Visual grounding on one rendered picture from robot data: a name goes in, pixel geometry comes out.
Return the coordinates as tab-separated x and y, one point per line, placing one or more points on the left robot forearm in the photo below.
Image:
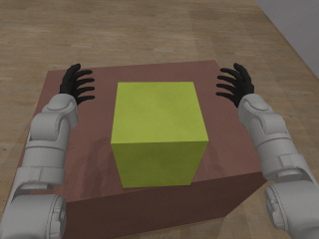
47	143

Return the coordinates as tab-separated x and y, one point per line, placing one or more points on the carton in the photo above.
158	136

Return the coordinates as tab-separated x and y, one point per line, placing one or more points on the robot left upper arm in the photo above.
35	216

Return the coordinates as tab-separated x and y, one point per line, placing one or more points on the robot right upper arm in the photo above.
294	207

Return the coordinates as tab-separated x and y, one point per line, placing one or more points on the right robot hand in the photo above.
242	84

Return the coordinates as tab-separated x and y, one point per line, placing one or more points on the right robot forearm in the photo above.
280	160

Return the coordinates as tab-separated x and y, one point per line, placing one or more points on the pedestal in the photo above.
97	204

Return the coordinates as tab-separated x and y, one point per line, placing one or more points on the left robot hand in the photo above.
70	83

